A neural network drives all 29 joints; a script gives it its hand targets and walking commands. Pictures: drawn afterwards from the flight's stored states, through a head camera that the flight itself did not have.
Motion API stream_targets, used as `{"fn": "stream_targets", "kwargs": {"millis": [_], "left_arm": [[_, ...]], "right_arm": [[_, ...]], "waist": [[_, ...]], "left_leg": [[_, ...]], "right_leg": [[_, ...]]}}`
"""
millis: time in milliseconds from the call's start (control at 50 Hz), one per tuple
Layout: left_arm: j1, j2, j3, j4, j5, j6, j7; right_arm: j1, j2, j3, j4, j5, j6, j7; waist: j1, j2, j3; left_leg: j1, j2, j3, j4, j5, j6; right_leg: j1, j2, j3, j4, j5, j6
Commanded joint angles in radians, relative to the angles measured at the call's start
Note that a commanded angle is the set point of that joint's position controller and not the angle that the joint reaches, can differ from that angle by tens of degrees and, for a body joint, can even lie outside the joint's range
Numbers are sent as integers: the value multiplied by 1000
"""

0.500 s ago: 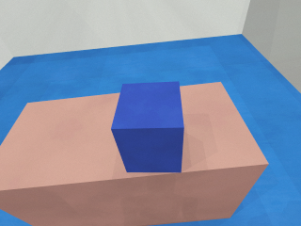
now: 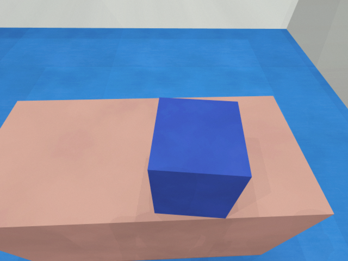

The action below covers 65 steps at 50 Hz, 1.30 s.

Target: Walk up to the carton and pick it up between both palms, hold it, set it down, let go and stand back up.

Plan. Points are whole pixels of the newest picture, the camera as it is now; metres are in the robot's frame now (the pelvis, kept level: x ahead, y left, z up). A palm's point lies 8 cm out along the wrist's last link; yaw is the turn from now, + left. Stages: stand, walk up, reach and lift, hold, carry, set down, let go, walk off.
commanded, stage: walk up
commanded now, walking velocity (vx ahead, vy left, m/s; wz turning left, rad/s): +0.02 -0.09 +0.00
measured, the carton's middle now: (193, 160) +0.38 -0.01 -0.02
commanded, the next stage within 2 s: none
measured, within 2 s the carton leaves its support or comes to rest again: neither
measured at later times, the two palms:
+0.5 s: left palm out of the picture +0.03 +0.12 -0.12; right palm out of the picture +0.01 -0.35 -0.16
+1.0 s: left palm out of the picture -0.06 +0.18 -0.12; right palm out of the picture -0.02 -0.33 -0.16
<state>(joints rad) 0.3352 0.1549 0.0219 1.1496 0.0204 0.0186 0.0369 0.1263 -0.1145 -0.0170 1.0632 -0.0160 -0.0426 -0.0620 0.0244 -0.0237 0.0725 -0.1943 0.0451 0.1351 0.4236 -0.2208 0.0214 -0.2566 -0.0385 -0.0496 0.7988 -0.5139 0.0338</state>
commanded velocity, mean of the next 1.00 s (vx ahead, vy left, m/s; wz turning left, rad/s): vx -0.01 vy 0.03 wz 0.00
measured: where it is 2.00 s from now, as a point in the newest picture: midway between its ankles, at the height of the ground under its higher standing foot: outside the picture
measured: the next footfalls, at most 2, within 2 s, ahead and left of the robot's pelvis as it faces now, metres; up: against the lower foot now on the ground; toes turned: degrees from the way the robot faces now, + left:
right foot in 0.30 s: +0.07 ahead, -0.19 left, +0.00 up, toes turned -4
left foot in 1.12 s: -0.07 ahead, +0.09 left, +0.00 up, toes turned +4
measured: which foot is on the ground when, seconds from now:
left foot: down 0.00-0.30, up 0.32-1.00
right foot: up 0.00-0.28, down 0.30-1.00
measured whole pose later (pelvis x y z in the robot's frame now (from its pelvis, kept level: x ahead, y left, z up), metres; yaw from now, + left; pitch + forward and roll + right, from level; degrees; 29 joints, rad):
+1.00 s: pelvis -0.06 -0.08 +0.00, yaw +1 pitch -1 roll +3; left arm 0.26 0.20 0.04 1.04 0.04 0.02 0.04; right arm 0.24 -0.24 -0.08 1.03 -0.02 0.08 -0.01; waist 0.05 0.03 0.05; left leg -0.33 0.02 0.01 0.87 -0.41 -0.07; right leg -0.32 -0.07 -0.05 0.42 -0.09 -0.02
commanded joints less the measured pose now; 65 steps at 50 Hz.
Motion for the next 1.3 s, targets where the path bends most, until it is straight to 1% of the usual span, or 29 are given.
{"fn": "stream_targets", "kwargs": {"millis": [0, 60, 140, 180, 220, 260, 280, 300, 320, 340, 360, 420, 460, 500, 560, 580, 680, 740, 780, 860, 1020, 1080, 1100, 1120, 1140, 1160, 1180, 1220, 1280], "left_arm": [[111, 38, 14, 10, 10, 30, 0], [16, 74, 33, -34, 15, 49, -3], [-73, 70, 27, -84, 1, 42, -14], [-77, 94, 30, -102, -10, 37, -15], [-54, 115, 39, -117, -15, 35, -17], [-1, 152, 46, -107, -11, 18, -15], [6, 187, 57, -110, -4, 7, -13], [32, 254, 74, -111, -2, -2, -9], [14, 223, 50, -119, 0, -5, -4], [8, 206, 35, -121, 15, -13, -9], [-65, 159, 24, -143, 13, -18, -11], [-164, 153, 20, -180, 5, -40, -6], [-123, 155, 16, -174, -5, -58, -5], [-89, 163, 20, -179, -10, -67, 2], [-67, 131, 9, -152, -13, -61, -2], [-73, 127, 6, -159, -9, -58, -1], [19, 204, 38, -138, -1, -44, 20], [-2, 191, 38, -150, 0, -40, 21], [-23, 178, 39, -146, 10, -35, 19], [-43, 189, 47, -153, 15, -26, 14], [-105, 267, 79, -152, 31, 16, 8], [-160, 275, 83, -164, 25, 41, 11], [-164, 245, 76, -163, 20, 45, 5], [-131, 171, 58, -164, 11, 44, -5], [-53, 67, 38, -131, 23, 49, -12], [-104, 130, 43, -141, 7, 61, -10], [-101, 143, 38, -137, 5, 61, -23], [-9, 109, 33, -66, 5, 51, -39], [16, 105, 25, -29, 11, 45, -37]], "right_arm": [[99, -196, -34, 6, -9, 12, 2], [154, -200, -46, 2, -9, 20, -1], [79, -204, -55, -24, -29, 32, 7], [77, -239, -70, -30, -34, 40, 12], [85, -291, -90, -37, -31, 49, 1], [76, -260, -81, -54, -16, 58, 11], [105, -216, -70, -60, -12, 63, 18], [128, -141, -56, -77, -8, 69, 19], [136, -118, -48, -71, -5, 89, 12], [213, -109, -36, -28, 1, 106, 15], [189, -116, -39, -27, -1, 110, 24], [202, -128, -54, -1, -7, 108, 48], [218, -139, -60, 7, -2, 111, 47], [190, -165, -76, 8, 11, 121, 34], [194, -121, -58, 13, 15, 116, 43], [196, -133, -61, 18, 15, 114, 43], [165, -181, -84, -1, -6, 121, 39], [171, -171, -84, -10, -3, 116, 50], [166, -161, -81, -21, -7, 111, 53], [173, -168, -76, -49, -9, 109, 49], [232, -174, -57, -84, -5, 109, 55], [367, -158, -60, -44, 3, 100, 52], [389, -145, -57, -25, -3, 92, 47], [406, -182, -62, -25, -10, 83, 40], [334, -255, -61, -60, -8, 68, 41], [320, -300, -60, -61, -17, 48, 46], [255, -228, -40, -70, -7, 37, 45], [154, -166, 0, -77, 0, 22, 44], [226, -130, 11, -51, 10, 0, 43]], "waist": [[-5, 160, -62], [-33, 141, -42], [-19, 253, -2], [-22, 283, 7], [-11, 285, 28], [9, 165, -42], [-3, 23, -91], [6, -210, -137], [18, -208, -160], [16, -236, -163], [0, -194, -70], [-46, -140, -17], [-46, -110, -34], [-23, -78, -57], [-14, -120, -87], [-12, -122, -66], [31, -22, -29], [27, -46, -35], [25, -88, -37], [23, -131, -34], [-3, -228, -66], [-56, -175, -57], [-69, -65, -14], [-70, 154, -22], [-22, 298, 16], [-73, 284, 104], [-40, 226, 186], [38, 200, 173], [20, 162, 35]], "left_leg": [[118, 311, -231, -85, 781, 140], [68, 359, -266, -109, 674, 167], [-64, 268, -189, -149, 304, 128], [-87, 266, -196, -157, 239, 110], [-84, 324, -241, -104, 460, 114], [-79, 242, -180, 27, 391, 40], [-127, 157, -108, 128, 212, -6], [-236, 29, -15, 303, -227, -58], [-212, 13, -59, 457, -403, -54], [-186, 24, -135, 447, -366, -43], [-218, 35, -160, 454, -305, -31], [-178, 8, -164, 432, -171, -14], [-171, -3, -159, 425, -153, -30], [-199, -7, -177, 468, -187, -48], [-126, -12, -171, 361, -131, -40], [-127, -28, -161, 344, -139, -44], [-269, -9, -184, 467, -180, -70], [-258, -15, -197, 501, -153, -81], [-238, -22, -188, 523, -150, -85], [-203, -27, -149, 514, -150, -90], [-38, -23, -79, 309, -235, -66], [146, -28, -54, 4, -99, -25], [164, -37, -66, -96, -104, -17], [135, 83, -251, -259, -294, -20], [-24, 278, -497, -374, -512, -20], [-248, 374, -591, -420, -656, 32], [-296, 320, -551, -428, -614, -8], [-200, 163, -327, -341, -253, -86], [-36, 144, -269, -271, 63, -103]], "right_leg": [[-87, -23, 1, 79, 72, 16], [-153, -29, 2, 161, 72, 21], [-82, -47, 18, -8, 146, 15], [-49, -34, -6, -96, 171, 15], [-36, -33, -9, -167, 210, 0], [73, -21, -26, -344, 414, -13], [153, -84, 27, -405, 600, -16], [232, -240, 186, -483, 735, -55], [142, -306, 241, -528, 615, -130], [58, -332, 326, -609, 227, -175], [4, -310, 347, -669, 41, -174], [17, -214, 236, -654, 241, -107], [77, -235, 226, -623, 409, -75], [160, -292, 257, -573, 645, -90], [127, -211, 232, -661, 199, -84], [131, -204, 249, -677, 143, -79], [193, -357, 390, -639, 231, -88], [144, -320, 346, -630, 203, -81], [106, -299, 309, -620, 209, -141], [28, -270, 264, -620, 182, -163], [-104, -256, 210, -626, 62, -140], [-209, -214, 172, -585, 29, -102], [-247, -153, 119, -498, -2, -79], [-292, -46, 3, -264, -42, -59], [-328, 53, -31, -90, -23, -22], [-263, 10, 122, -61, 69, -23], [-236, -7, 140, -38, 135, -29], [-215, 24, 100, -6, 219, -35], [-160, 18, 68, 22, 277, -36]]}}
